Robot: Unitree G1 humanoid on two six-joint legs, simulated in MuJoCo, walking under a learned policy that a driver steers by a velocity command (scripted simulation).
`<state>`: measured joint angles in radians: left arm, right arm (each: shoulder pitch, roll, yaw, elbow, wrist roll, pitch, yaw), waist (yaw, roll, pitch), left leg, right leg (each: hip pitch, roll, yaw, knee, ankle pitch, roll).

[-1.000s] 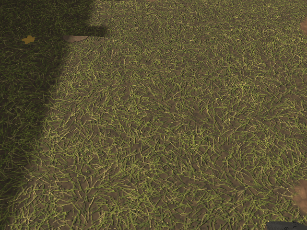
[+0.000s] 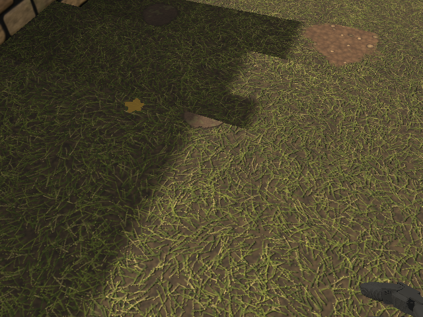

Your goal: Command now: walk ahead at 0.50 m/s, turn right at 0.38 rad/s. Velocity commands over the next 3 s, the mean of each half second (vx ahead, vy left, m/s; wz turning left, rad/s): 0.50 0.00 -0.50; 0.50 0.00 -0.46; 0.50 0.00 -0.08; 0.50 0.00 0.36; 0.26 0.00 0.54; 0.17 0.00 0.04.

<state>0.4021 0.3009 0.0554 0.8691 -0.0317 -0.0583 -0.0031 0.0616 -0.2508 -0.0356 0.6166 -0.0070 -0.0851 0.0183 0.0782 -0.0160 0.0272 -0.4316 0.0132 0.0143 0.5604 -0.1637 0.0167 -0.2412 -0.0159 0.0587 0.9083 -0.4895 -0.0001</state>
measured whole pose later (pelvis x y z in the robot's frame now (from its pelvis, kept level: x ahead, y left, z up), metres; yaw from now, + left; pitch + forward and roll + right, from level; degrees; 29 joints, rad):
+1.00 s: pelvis +0.55 -0.14 +0.00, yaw -30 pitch +3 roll +1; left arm 0.40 0.26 0.03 0.82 0.09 -0.11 -0.09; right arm 0.10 -0.26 0.02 0.71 -0.05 -0.09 0.03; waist 0.04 0.00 -0.01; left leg -0.44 -0.01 0.05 0.58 -0.20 0.04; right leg -0.14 0.08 0.19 0.82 -0.49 -0.02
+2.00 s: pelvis +1.07 -0.40 -0.05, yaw -18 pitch +0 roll -5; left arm 0.58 0.17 -0.03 0.99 0.11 -0.11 0.00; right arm 0.12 -0.19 0.02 0.80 -0.09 -0.04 0.09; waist 0.11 0.05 0.00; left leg -0.62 0.15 -0.02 0.55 0.45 0.08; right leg 0.13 0.00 -0.28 0.54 -0.65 0.05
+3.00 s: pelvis +1.45 -0.52 -0.17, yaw -2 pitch -1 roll -1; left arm 0.18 0.30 0.05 0.80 0.03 -0.13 -0.05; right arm 0.35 -0.27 -0.03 0.78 -0.05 -0.06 0.00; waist -0.01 0.02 0.03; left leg -0.05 0.10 0.06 0.52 -0.43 0.02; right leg -0.27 0.04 -0.10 0.53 -0.22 -0.13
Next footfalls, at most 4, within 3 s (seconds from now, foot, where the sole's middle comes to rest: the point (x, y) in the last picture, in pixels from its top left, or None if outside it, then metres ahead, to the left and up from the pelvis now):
0.44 right None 0.35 -0.18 -0.76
0.94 left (260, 247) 0.70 -0.09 -0.76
1.44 right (359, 213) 0.86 -0.45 -0.76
2.12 left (309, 136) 1.38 -0.34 -0.94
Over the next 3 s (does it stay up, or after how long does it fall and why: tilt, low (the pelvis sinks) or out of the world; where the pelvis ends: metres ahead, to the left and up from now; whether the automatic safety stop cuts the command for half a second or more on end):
stays up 1.45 -0.52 -0.17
